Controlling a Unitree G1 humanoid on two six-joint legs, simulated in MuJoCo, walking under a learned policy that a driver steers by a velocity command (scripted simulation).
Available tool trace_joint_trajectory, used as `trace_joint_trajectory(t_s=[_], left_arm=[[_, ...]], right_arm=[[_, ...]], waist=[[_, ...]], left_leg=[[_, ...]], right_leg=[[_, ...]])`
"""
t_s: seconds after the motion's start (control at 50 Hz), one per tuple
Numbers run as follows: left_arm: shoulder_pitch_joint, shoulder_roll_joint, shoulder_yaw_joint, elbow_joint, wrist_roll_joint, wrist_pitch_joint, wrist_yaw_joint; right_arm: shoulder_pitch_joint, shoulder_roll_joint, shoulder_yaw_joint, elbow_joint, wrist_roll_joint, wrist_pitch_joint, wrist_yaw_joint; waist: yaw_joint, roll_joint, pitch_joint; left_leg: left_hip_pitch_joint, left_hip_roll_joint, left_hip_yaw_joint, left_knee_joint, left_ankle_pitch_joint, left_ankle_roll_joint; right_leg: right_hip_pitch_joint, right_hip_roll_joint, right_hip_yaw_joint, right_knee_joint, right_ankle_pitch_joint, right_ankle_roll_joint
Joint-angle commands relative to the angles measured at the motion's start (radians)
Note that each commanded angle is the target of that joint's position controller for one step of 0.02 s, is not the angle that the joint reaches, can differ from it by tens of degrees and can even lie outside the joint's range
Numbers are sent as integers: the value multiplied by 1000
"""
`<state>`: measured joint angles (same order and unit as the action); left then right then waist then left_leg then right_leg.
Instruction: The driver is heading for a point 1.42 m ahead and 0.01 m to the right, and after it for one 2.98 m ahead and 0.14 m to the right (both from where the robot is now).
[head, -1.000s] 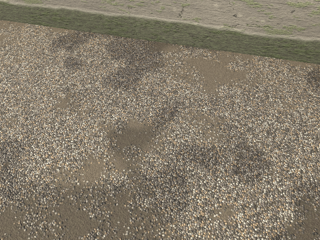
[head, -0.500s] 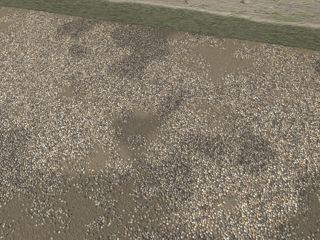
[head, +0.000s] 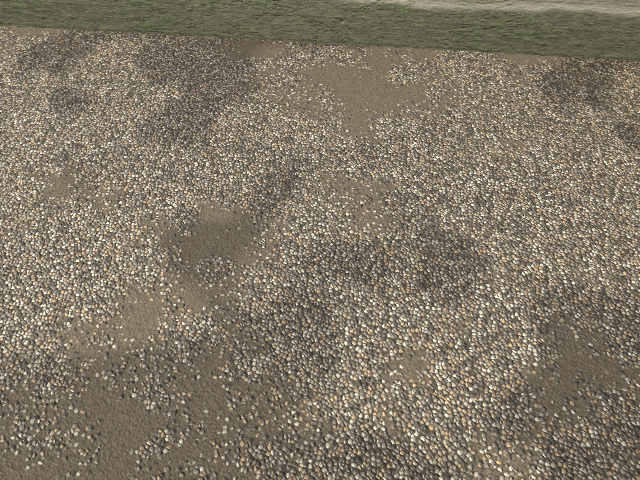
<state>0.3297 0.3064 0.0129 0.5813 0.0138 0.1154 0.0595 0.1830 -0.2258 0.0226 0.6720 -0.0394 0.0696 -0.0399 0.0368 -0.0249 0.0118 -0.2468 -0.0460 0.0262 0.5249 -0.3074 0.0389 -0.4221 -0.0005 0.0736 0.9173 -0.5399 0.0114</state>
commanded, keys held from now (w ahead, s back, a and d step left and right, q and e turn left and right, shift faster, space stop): e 0.14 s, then w+e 0.16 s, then w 0.06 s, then w+q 0.64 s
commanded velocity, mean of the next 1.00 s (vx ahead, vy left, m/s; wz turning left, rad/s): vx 0.32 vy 0.00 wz -0.04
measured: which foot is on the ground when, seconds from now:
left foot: down 0.00-0.18, up 0.20-0.46, down 0.48-1.00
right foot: up 0.00-0.14, down 0.16-1.00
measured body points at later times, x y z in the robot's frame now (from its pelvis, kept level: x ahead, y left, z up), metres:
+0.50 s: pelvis -0.04 -0.04 +0.00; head -0.03 -0.05 +0.45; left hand +0.16 +0.15 -0.10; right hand +0.10 -0.30 -0.10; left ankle -0.02 +0.05 -0.73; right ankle -0.02 -0.14 -0.73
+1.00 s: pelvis -0.02 -0.07 -0.01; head -0.02 -0.06 +0.44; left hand +0.16 +0.14 -0.10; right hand +0.18 -0.29 -0.08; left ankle -0.02 +0.05 -0.73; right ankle -0.02 -0.14 -0.73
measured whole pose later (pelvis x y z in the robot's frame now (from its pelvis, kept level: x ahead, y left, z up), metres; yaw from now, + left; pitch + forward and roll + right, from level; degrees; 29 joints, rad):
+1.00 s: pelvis -0.02 -0.07 -0.01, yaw +1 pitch -1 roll +0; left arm 0.18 0.18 -0.03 0.56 0.04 0.02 0.01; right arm 0.10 -0.19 0.01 0.59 0.00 0.08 -0.03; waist 0.00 -0.02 0.02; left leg -0.29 -0.12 -0.21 0.71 -0.38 0.02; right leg -0.28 0.01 -0.15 0.67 -0.38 -0.07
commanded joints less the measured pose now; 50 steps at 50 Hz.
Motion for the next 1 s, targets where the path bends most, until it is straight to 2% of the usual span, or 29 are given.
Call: trace_joint_trajectory(t_s=[0.02,0.06,0.12,0.16,0.18,0.2,0.22,0.24,0.26,0.28,0.3,0.36,0.38,0.4,0.44,0.48,0.5,0.52,0.54,0.56,0.6,0.62,0.66,0.72,0.8,0.9,0.94,0.96,1.0], left_arm=[[50,70,25,-81,-10,-3,10],[38,40,11,-90,1,-3,6],[39,43,12,-99,-21,-6,-19],[110,39,15,-86,-17,-8,-25],[56,11,4,-77,13,-21,-41],[103,145,40,-86,10,-31,-57],[129,165,54,-70,11,-37,-55],[75,136,50,-75,9,-41,-45],[9,102,43,-77,8,-43,-35],[-46,102,46,-84,-5,-48,-27],[-67,75,38,-85,-9,-57,-28],[-116,23,16,-68,0,-84,-44],[-146,16,14,-70,-1,-95,-54],[-147,1,7,-69,0,-97,-62],[-137,4,3,-60,-4,-88,-69],[-147,1,-3,-55,-15,-78,-68],[-155,-18,-10,-57,-15,-80,-65],[-156,-39,-15,-78,-10,-81,-68],[-211,10,-7,-90,10,-87,-61],[-237,20,-4,-93,12,-97,-58],[-229,-19,-19,-90,18,-110,-58],[-206,-40,-25,-82,27,-112,-57],[-213,-73,-37,-93,23,-113,-59],[-218,-80,-40,-104,32,-106,-56],[-223,-43,-30,-117,25,-105,-49],[-235,-41,-24,-125,24,-111,-46],[-235,-50,-21,-126,24,-109,-49],[-237,-48,-18,-129,21,-112,-49],[-240,-47,-14,-134,21,-114,-51]], right_arm=[[-78,-143,-52,-51,33,-20,-2],[-72,-161,-66,-35,36,-8,-8],[-47,-178,-79,-6,34,8,-15],[-79,-178,-83,-5,49,6,-16],[-121,-117,-69,-39,9,3,14],[-224,-77,-49,-117,-7,17,17],[-228,-110,-62,-116,-6,24,14],[-204,-122,-68,-106,7,20,12],[-184,-125,-68,-97,15,12,10],[-165,-135,-70,-93,15,2,6],[-150,-115,-65,-87,1,10,3],[-146,-70,-44,-91,-1,30,4],[-139,-50,-35,-79,9,37,8],[-159,-30,-24,-81,10,39,10],[-157,-6,-13,-78,14,35,14],[-115,31,2,-64,6,18,16],[-69,34,7,-60,-2,5,15],[-88,-90,-29,-54,22,-9,16],[-87,-118,-41,-68,38,-18,22],[-99,-115,-39,-78,43,-25,23],[-129,-88,-29,-94,44,-32,15],[-127,-81,-27,-97,43,-33,14],[-133,-58,-22,-108,37,-27,13],[-121,-33,-17,-124,33,-18,14],[-101,-30,-19,-148,27,-5,17],[-91,-40,-28,-150,25,4,14],[-100,-37,-28,-154,32,2,11],[-110,-52,-36,-160,45,0,11],[-123,-59,-40,-171,48,2,10]], waist=[[41,102,-42],[29,80,-50],[2,125,-84],[33,112,-112],[37,-17,-86],[99,-305,-47],[89,-241,-55],[48,-183,-65],[5,-134,-74],[-25,-113,-88],[-34,-111,-111],[-62,-80,-122],[-74,-72,-144],[-44,-82,-137],[-18,-95,-120],[-28,-54,-103],[-40,2,-110],[-17,207,-76],[-49,225,0],[-43,190,37],[-8,115,37],[0,118,-1],[9,78,-40],[1,8,-83],[-26,-86,-59],[-54,-34,-74],[-53,8,-87],[-53,27,-88],[-53,55,-83]], left_leg=[[77,352,-245,-163,608,233],[72,318,-173,-139,589,202],[108,294,-130,-90,553,178],[65,240,-81,-17,279,95],[-74,88,55,128,53,-23],[-340,-58,91,280,-307,-98],[-398,-46,-48,474,-333,-109],[-410,-33,-81,571,-269,-125],[-387,-18,-98,583,-175,-135],[-376,-3,-105,566,-103,-139],[-329,0,-96,543,-80,-140],[-208,-2,-86,395,-63,-131],[-137,0,-71,290,-59,-118],[-81,3,-56,200,-63,-103],[18,2,-26,76,-29,-66],[154,1,-26,-27,7,-22],[234,61,-115,-42,-26,8],[134,127,-279,-128,-175,59],[53,201,-431,-245,-242,96],[18,209,-476,-265,-221,114],[-58,163,-412,-216,-17,101],[-74,130,-381,-185,59,89],[-94,83,-327,-128,115,58],[-143,16,-258,-54,45,18],[-161,-26,-196,62,6,-14],[-153,-32,-192,104,49,-7],[-157,-26,-218,94,103,9],[-166,-24,-245,87,102,12],[-194,-17,-288,70,133,25]], right_leg=[[-105,-63,101,91,-62,18],[-32,-61,31,-60,-34,12],[27,-29,-53,-191,60,-20],[158,-11,-74,-402,228,-88],[235,-39,46,-542,371,-116],[274,-228,408,-593,574,-217],[287,-270,460,-573,680,-297],[259,-253,395,-544,716,-310],[220,-211,338,-539,691,-284],[221,-179,308,-532,667,-263],[196,-153,276,-533,696,-249],[135,-121,230,-536,646,-216],[133,-116,211,-540,509,-196],[115,-111,217,-556,383,-187],[84,-126,262,-585,158,-180],[2,-111,256,-570,33,-133],[-60,-83,217,-485,26,-111],[-68,30,49,-379,99,-62],[-89,45,-18,-321,157,-35],[-75,29,-33,-338,200,-19],[63,19,-50,-374,285,-7],[140,20,-63,-377,265,-9],[230,10,-65,-381,298,-16],[335,-43,-44,-374,383,-33],[306,-127,7,-425,449,-70],[308,-138,-52,-376,560,-73],[321,-113,-97,-343,544,-51],[327,-100,-114,-329,523,-42],[339,-83,-135,-300,515,-30]])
